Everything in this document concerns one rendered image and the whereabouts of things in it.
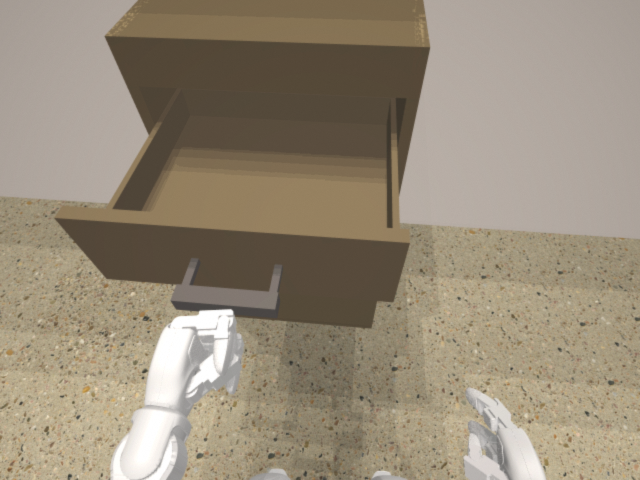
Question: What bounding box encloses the robot left forearm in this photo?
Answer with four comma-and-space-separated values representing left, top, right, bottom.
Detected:
110, 406, 192, 480

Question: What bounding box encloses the right robot hand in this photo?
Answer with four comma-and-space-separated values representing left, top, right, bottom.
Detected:
464, 387, 546, 480

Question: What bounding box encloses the cabinet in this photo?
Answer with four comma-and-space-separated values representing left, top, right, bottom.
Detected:
105, 0, 430, 329

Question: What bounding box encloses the drawer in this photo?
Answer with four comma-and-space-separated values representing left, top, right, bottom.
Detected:
54, 88, 410, 302

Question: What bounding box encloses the left robot hand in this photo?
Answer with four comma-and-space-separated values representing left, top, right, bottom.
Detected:
144, 309, 244, 417

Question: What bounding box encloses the handle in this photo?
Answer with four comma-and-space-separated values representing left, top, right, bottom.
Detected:
170, 258, 283, 318

